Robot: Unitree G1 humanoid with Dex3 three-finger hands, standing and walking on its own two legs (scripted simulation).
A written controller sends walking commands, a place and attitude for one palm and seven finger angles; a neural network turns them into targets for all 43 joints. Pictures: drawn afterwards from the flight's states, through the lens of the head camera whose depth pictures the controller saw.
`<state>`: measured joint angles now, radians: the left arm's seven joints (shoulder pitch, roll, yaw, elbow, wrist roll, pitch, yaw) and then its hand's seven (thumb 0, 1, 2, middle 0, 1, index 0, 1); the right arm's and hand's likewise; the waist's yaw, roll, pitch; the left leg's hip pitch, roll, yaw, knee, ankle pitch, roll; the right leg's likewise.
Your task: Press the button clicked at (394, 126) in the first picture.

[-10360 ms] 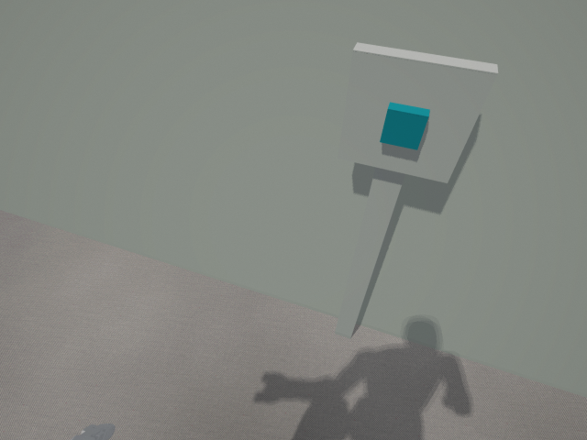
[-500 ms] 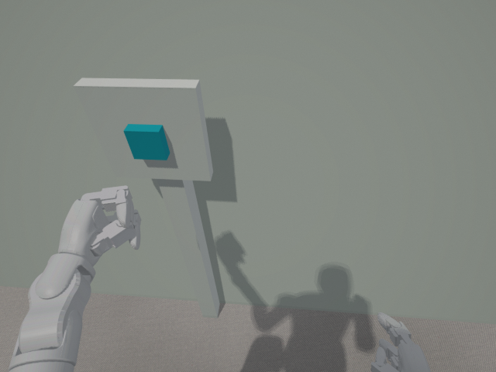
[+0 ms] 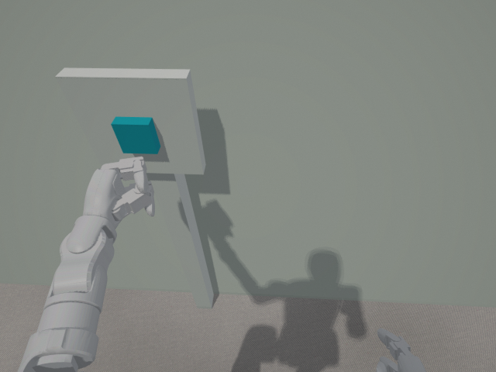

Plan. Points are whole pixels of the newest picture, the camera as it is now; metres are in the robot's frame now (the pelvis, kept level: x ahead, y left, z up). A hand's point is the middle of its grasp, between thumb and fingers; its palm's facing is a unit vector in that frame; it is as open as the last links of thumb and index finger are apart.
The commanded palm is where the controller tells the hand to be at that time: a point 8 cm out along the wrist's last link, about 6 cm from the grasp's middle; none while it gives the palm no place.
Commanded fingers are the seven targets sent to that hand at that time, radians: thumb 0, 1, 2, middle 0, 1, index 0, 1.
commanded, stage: aim a knuckle at the button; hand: left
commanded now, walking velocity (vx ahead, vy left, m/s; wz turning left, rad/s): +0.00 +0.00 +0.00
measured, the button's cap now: (137, 134) +0.47 +0.21 +0.15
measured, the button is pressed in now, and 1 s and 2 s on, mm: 0 0 11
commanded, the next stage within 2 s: press the button with the knuckle in 0.78 s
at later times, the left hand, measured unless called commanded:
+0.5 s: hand (144, 196) +0.35 +0.18 +0.12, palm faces -0.01 -1.00 -0.03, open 3.1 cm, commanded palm +0.33 +0.23 +0.12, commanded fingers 0.00 0.90 0.90 -1.30 -1.50 -1.30 -1.50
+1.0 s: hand (142, 194) +0.35 +0.18 +0.12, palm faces +0.00 -1.00 -0.03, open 3.1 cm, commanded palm +0.34 +0.23 +0.12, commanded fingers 0.00 0.90 0.90 -1.30 -1.50 -1.30 -1.50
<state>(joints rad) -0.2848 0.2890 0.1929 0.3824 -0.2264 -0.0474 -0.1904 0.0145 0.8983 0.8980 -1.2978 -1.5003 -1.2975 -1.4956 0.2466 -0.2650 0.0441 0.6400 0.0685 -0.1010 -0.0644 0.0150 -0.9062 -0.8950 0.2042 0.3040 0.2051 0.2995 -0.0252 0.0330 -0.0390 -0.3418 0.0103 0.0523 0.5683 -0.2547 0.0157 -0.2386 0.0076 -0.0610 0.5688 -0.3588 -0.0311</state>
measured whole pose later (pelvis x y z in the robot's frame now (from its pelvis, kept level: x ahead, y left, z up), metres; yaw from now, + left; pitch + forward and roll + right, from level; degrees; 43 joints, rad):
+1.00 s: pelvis -0.01 +0.00 +0.00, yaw +0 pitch +2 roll +0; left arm -0.32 0.29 0.20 0.44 -0.23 -0.08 -0.19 0.01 0.90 0.90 -1.30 -1.50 -1.30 -1.50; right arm 0.26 -0.27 0.04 0.63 0.08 -0.06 -0.07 0.01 -0.91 -0.90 0.20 0.30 0.20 0.30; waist -0.02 0.03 -0.04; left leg -0.36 0.01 0.05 0.58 -0.25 0.02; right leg -0.25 0.01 -0.06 0.57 -0.35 -0.03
